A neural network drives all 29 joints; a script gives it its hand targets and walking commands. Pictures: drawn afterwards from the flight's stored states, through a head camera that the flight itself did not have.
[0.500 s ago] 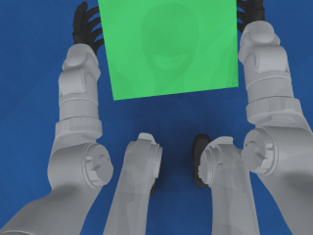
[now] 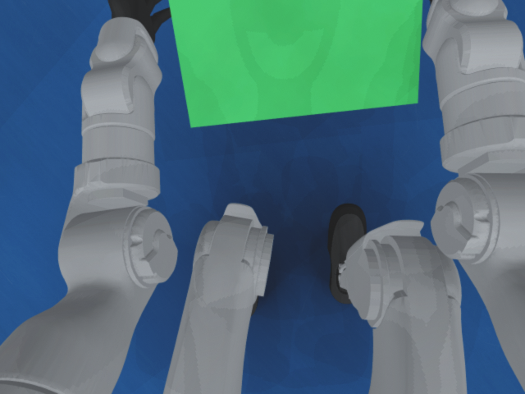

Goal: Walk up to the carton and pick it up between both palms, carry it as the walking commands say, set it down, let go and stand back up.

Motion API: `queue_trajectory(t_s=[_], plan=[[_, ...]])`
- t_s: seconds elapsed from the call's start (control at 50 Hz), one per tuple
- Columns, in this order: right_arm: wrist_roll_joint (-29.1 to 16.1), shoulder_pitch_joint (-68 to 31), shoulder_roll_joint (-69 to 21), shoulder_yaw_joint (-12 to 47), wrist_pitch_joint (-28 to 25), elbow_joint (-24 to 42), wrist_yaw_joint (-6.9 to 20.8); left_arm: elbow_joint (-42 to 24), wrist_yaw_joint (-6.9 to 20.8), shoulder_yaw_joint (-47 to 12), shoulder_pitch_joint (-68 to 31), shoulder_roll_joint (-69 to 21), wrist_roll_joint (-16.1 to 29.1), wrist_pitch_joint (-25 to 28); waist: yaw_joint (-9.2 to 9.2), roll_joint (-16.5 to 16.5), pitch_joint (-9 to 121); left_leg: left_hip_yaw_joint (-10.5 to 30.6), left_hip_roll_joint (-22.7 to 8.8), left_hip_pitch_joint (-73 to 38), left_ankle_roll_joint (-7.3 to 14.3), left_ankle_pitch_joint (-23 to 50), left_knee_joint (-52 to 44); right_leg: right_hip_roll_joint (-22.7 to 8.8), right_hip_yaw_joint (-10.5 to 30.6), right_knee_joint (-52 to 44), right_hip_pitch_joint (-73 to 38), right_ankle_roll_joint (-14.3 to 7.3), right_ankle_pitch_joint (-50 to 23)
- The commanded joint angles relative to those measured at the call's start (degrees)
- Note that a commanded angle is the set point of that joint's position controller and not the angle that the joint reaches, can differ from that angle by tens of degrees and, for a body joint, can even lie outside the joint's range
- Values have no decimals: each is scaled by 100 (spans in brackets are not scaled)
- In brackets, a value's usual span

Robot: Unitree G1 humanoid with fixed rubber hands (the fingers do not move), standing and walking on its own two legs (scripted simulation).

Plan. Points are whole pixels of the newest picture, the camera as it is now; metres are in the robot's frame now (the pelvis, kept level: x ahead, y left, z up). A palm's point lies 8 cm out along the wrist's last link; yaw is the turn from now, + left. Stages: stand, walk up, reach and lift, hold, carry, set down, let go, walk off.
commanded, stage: set down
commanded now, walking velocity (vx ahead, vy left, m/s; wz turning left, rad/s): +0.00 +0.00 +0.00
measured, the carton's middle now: out of the picture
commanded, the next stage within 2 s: none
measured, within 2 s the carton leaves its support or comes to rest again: rests again in 0.84 s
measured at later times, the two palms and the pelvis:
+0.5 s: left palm (145, 21) +0.54 +0.21 -0.18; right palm out of the picture +0.58 -0.14 -0.18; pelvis +0.00 +0.01 -0.03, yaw +0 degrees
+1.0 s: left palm (143, 28) +0.54 +0.22 -0.20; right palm out of the picture +0.59 -0.13 -0.20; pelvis +0.00 +0.00 -0.04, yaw +2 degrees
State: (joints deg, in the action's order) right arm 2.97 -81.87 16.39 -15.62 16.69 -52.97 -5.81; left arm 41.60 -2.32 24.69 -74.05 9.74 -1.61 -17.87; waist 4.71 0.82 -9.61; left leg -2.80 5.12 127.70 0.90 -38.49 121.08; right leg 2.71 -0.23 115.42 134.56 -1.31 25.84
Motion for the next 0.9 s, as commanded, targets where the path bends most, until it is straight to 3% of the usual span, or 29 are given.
queue_trajectory(t_s=[0.0, 0.18, 0.28, 0.36, 0.56, 0.88], plan=[[-802, -3154, -5099, 2030, -162, 450, 1517, -521, 1535, -2648, -3821, -4352, 842, 151, 273, 485, 6998, 98, 42, -2093, -153, 2355, -1207, 375, -30, 53, -5197, -71, -1818], [-1199, -3598, -4736, 2134, -346, 384, 1587, -418, 1403, -2888, -4100, -4275, 1002, 262, 212, 146, 6565, 184, -19, -2430, -139, 2562, -832, 333, -42, 507, -4777, -125, -1817], [-1250, -3553, -4710, 2086, -414, 348, 1591, -582, 1347, -3113, -4323, -4425, 1237, 321, 3, -104, 6692, 281, -10, -2792, -189, 2920, -754, 334, -92, 625, -4688, -185, -1977], [-1243, -3564, -4671, 2059, -462, 216, 1624, -308, 1301, -3048, -4203, -4444, 1231, 346, -18, -71, 6374, 335, 4, -2878, -173, 2931, -724, 303, -125, 666, -4410, -179, -1803], [-1087, -3477, -4557, 1849, -429, -240, 1745, 296, 1398, -2634, -4088, -4418, 940, 286, -11, 37, 5130, 329, 15, -2241, -75, 2117, -714, 251, -63, 689, -4063, -214, -1200], [-775, -2788, -4608, 1645, -361, -621, 1748, 424, 1591, -2685, -3962, -4395, 1071, 364, -308, -20, 4243, 314, 68, -1575, -96, 1919, -498, 209, 87, 826, -4313, -300, -1363]])
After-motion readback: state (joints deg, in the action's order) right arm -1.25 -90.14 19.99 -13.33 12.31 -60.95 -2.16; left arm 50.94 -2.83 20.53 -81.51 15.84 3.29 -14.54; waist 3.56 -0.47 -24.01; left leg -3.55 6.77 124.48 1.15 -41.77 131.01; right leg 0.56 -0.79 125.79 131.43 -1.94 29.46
